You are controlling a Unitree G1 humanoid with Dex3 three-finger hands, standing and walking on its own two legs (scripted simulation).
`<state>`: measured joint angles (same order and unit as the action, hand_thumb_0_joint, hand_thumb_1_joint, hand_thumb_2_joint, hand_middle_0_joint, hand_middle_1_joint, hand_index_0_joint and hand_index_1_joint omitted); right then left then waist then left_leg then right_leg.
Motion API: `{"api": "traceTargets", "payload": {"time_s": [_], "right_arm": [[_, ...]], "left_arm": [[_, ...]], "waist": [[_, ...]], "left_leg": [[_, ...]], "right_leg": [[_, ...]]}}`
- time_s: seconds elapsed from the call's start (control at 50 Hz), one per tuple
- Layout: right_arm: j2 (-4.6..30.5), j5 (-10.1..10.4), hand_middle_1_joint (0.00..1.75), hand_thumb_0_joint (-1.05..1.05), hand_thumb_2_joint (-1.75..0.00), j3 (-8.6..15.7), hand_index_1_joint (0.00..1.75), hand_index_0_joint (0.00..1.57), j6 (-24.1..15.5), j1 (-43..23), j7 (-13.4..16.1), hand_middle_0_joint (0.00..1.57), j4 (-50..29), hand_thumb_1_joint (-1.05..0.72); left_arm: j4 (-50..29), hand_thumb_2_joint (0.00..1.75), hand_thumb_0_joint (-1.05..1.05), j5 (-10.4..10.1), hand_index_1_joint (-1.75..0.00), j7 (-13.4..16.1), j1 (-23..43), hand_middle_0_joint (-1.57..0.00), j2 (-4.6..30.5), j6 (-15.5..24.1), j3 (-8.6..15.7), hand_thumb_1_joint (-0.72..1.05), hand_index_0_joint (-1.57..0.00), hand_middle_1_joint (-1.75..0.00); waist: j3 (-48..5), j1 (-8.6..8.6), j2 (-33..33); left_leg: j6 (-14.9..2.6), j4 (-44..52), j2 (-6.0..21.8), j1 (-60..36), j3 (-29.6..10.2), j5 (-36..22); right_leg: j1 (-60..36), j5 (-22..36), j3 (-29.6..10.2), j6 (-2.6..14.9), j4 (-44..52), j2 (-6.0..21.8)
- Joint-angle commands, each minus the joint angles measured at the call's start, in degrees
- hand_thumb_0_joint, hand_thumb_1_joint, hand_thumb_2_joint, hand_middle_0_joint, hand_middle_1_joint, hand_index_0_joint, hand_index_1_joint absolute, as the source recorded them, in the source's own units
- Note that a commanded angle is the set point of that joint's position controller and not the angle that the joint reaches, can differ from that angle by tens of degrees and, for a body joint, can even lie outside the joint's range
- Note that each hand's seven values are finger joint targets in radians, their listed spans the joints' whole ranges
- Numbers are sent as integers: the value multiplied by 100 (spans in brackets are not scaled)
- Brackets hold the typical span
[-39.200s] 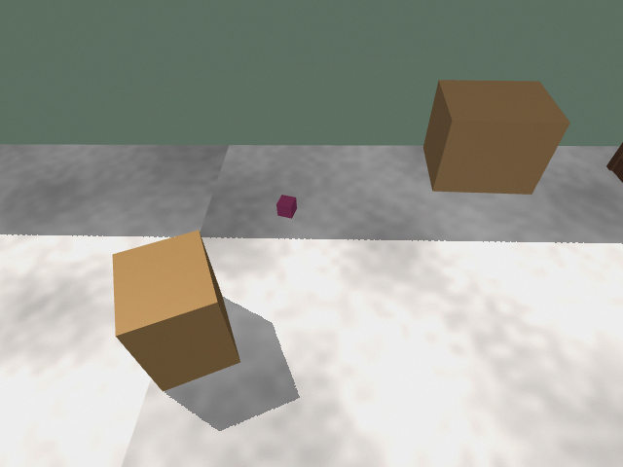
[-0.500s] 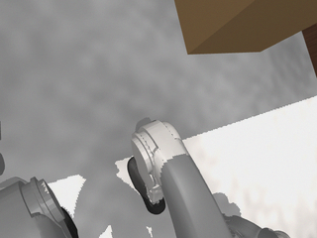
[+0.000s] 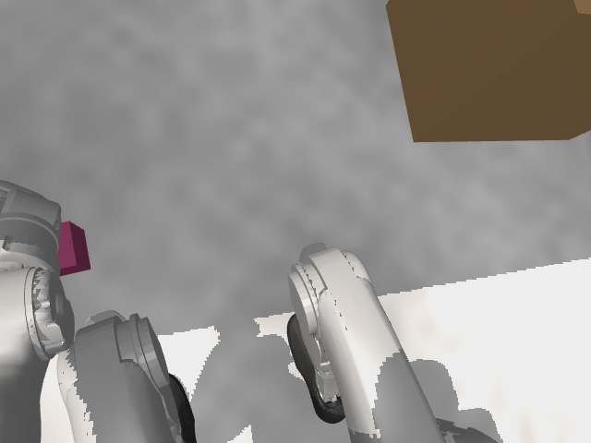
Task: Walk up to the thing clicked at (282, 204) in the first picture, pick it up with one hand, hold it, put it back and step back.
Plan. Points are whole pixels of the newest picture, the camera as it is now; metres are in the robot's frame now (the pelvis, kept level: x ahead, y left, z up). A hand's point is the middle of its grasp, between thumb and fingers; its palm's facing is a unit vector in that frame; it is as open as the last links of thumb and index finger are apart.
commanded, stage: withdraw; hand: left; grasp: from above
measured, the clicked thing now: (56, 251) +0.44 +0.27 -0.29
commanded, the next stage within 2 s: home in 0.38 s
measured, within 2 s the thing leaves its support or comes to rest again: neither
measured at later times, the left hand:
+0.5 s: hand (52, 256) +0.40 +0.23 -0.14, palm faces -0.51 -0.17 -0.85, open 13.9 cm
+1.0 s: hand out of the picture +0.35 +0.27 -0.07, palm faces -0.34 -0.36 -0.87, open 11.0 cm
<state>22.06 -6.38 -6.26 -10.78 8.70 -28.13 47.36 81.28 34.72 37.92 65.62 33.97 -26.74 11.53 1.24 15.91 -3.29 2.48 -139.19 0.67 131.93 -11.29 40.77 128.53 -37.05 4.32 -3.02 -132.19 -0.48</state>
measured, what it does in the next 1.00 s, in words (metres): rises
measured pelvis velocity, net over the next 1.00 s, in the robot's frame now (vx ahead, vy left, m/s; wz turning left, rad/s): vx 0.00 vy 0.01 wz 0.09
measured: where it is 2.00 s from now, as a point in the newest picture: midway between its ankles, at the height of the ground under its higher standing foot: (257, 420)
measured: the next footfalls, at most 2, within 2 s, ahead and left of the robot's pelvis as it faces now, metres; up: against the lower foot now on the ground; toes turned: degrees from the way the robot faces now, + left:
none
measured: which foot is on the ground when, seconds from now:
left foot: down 0.00-1.00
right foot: down 0.00-1.00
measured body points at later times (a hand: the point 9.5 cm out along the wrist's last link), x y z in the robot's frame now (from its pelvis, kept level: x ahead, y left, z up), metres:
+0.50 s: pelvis -0.01 -0.01 +0.02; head +0.19 +0.03 +0.42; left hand +0.43 +0.23 -0.09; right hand +0.03 -0.28 -0.10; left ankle +0.07 +0.13 -0.30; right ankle +0.11 -0.13 -0.30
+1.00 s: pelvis +0.00 +0.01 +0.07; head +0.20 +0.05 +0.47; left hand +0.36 +0.29 -0.02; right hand +0.17 -0.26 -0.06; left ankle +0.07 +0.14 -0.30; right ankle +0.11 -0.13 -0.30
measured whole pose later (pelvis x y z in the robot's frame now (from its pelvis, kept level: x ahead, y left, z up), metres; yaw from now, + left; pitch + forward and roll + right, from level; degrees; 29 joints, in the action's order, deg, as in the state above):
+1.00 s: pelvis +0.00 +0.01 +0.07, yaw +5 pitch +35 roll -5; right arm 16.3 -3.2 5.4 -3.0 5.3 -7.2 39.6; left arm 40.5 46.9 13.4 23.5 26.3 3.4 -2.2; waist -10.5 4.0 -2.7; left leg 0.7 -126.2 0.2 120.8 -5.3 40.7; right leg 118.4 -39.1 0.2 -3.4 -122.4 1.2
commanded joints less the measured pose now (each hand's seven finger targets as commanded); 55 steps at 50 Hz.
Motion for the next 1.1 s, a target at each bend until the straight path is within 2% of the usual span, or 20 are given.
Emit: {"api": "traceTargets", "payload": {"time_s": [0.0, 0.12, 0.2, 0.28, 0.34, 0.46, 0.5, 0.56, 0.64, 0.68, 0.72, 0.76, 0.78, 0.82, 0.9, 0.92, 0.94, 0.98, 1.02, 1.08], "right_arm": [[1404, 182, 30, 0, -90, 703, 30, 20, 53, 1558, 193, 20, 327, -91], [1120, 104, 30, 0, -90, 846, 30, 20, -96, 1205, 736, 20, 225, -90], [959, 40, 30, 0, -90, 783, 30, 20, -191, 1003, 1106, 20, 193, -90], [806, 50, 30, 0, -90, 803, 30, 20, -146, 1018, 1374, 20, 68, -91], [776, 4, 30, 0, -90, 784, 30, 20, -158, 1031, 1570, 20, 90, -91], [762, -40, 30, 0, -90, 709, 30, 20, -180, 1009, 1714, 20, -54, -92], [764, -74, 30, 0, -89, 680, 30, 20, -143, 951, 1749, 20, -135, -88], [789, -145, 30, 0, -89, 736, 30, 20, -87, 1076, 1780, 20, -174, -88], [813, -199, 30, 0, -89, 1049, 30, 20, 9, 1003, 1801, 20, -302, -88], [791, -174, 30, 0, -90, 1248, 30, 20, 80, 996, 1827, 20, -388, -89], [785, -117, 30, 0, -90, 1450, 30, 20, 220, 1081, 1870, 20, -451, -89], [765, -48, 30, 0, -90, 1564, 30, 20, 357, 1085, 1899, 20, -563, -89], [761, 3, 30, 0, -90, 1603, 30, 20, 415, 1028, 1929, 20, -677, -89], [800, 90, 30, 0, -90, 1676, 30, 20, 527, 1061, 2006, 20, -733, -89], [730, 313, 30, 0, -90, 1684, 30, 20, 678, 862, 2132, 20, -1060, -89], [665, 372, 30, 0, -90, 1619, 30, 20, 690, 696, 2146, 20, -1198, -89], [622, 434, 30, 0, -90, 1563, 30, 20, 713, 604, 2179, 20, -1244, -89], [617, 515, 30, 0, -90, 1497, 30, 20, 745, 412, 2273, 20, -1452, -89], [518, 581, 30, 0, -90, 1438, 30, 20, 770, 251, 2328, 20, -1594, -90], [363, 660, 30, 0, -90, 1353, 30, 20, 697, -13, 2418, 20, -1775, -90]], "left_arm": [[-32, 85, 0, 598, -81, -400, 869, -25, 339, -175, -587, -37, -24, -80], [115, 94, 0, 804, -93, -1193, 1489, -12, 93, 387, -1061, -48, -12, -93], [-89, 96, 0, 1487, -96, -1564, 1644, -12, 346, 1065, -1306, -50, -12, -96], [-184, 97, 0, 2045, -95, -1434, 1515, -12, 269, 1646, -1378, -53, -11, -94], [404, 96, 0, 2352, -93, -1356, 753, -13, 421, 2037, -1311, -52, -12, -92], [442, 92, 0, 2714, -89, -1107, 169, -16, 687, 2756, -1136, -47, -15, -88], [344, 105, 0, 2853, -76, -1063, 135, -27, 756, 3021, -1139, -31, -25, -74], [-178, 105, 0, 2911, -77, -966, 347, -28, 891, 3400, -1026, -11, -25, -75], [-1616, 97, 0, 2757, -70, -893, -433, -26, 931, 3772, -829, -12, -23, -68], [-2340, 92, 0, 2655, -65, -975, -1273, -24, 810, 3776, -777, -9, -22, -63], [-3628, 94, 0, 2541, -63, -1083, -1366, -24, 1093, 3780, -576, 1, -22, -62], [-4055, 95, 0, 2411, -62, -1257, -1423, -24, 858, 3667, -748, 8, -22, -60], [-3780, 88, 0, 2329, -56, -1369, -1971, -23, 585, 3546, -860, 5, -21, -55], [-4268, 83, 0, 2102, -51, -1587, -1730, -21, 676, 3444, -831, 9, -20, -50], [-4996, 94, 0, 1357, -56, -2158, -3303, -24, 260, 3133, -1062, 23, -22, -54], [-4977, 94, 0, 1092, -54, -2354, -3639, -23, -307, 3034, -1413, 29, -22, -53], [-5021, 92, 0, 887, -50, -2531, -3916, -23, -433, 2965, -1453, 36, -21, -49], [-5246, 84, 0, 536, -40, -2837, -4146, -20, -108, 2858, -1203, 44, -20, -40], [-5798, 81, 0, 151, -36, -3116, -4496, -19, -253, 2752, -1287, 48, -19, -36], [-6510, 82, 0, -407, -31, -3282, -4614, -19, -419, 2722, -1259, 66, -19, -31]], "waist": [[-4188, 312, -1104], [-3273, 378, -216], [-3337, 216, -440], [-3742, 11, -617], [-3401, -9, -257], [-3666, -213, -91], [-3656, -186, -162], [-3979, -192, -524], [-4659, -410, -1335], [-5156, -651, -1608], [-5912, -869, -1929], [-5747, -820, -1823], [-5481, -830, -1683], [-5313, -846, -1557], [-5242, -1060, -720], [-4871, -957, -360], [-4625, -971, -235], [-4217, -1080, 97], [-4233, -1215, 120], [-4067, -1163, 279]], "left_leg": [[-349, 1621, -52, -2247, 703, -1128], [-418, 1944, -191, -1687, 801, -46], [-366, 1999, -257, -1940, 996, 198], [-331, 2088, -256, -2264, 1064, 143], [-390, 2088, -292, -1943, 1110, 169], [-452, 1841, -253, -1850, 1148, -287], [-452, 1761, -245, -1907, 1149, -362], [-393, 1686, -199, -2405, 1101, -592], [-267, 1755, -175, -3277, 1122, -1000], [-222, 1851, -161, -3808, 1138, -1375], [-177, 2052, -141, -4390, 1118, -1813], [-171, 2216, -98, -4422, 1066, -1770], [-188, 2360, -102, -4311, 1023, -1592], [-218, 2541, -83, -4313, 915, -1423], [-313, 2989, -137, -4348, 855, -1477], [-347, 3118, -141, -4193, 793, -1286], [-389, 3260, -151, -3988, 787, -1027], [-454, 3511, -131, -3800, 776, -659], [-451, 3676, -116, -4001, 831, -766], [-502, 3859, -134, -3996, 921, -630]], "right_leg": [[-2625, 1526, 590, 438, 1459, -315], [-2263, -218, 249, 422, 2060, -331], [-2204, -525, 86, 467, 2058, -264], [-2355, -452, 53, 506, 2039, -183], [-2388, -525, 75, 506, 2032, -198], [-2383, -35, 144, 464, 1764, -138], [-2318, 98, 187, 447, 1652, -120], [-2195, 413, 278, 454, 1479, -62], [-2103, 692, 345, 519, 1288, -26], [-2199, 1012, 311, 542, 1294, 14], [-2457, 1426, 255, 586, 1280, 35], [-2349, 1446, 255, 613, 1415, 34], [-2336, 1317, 230, 595, 1546, 55], [-2260, 1225, 227, 580, 1721, 59], [-3038, 1364, 192, 494, 2271, 26], [-2998, 1259, 200, 466, 2422, 25], [-3077, 1094, 187, 455, 2561, -6], [-3338, 840, 128, 424, 2848, -40], [-3647, 890, 39, 426, 3081, -35], [-4071, 814, -78, 406, 3480, -23]]}}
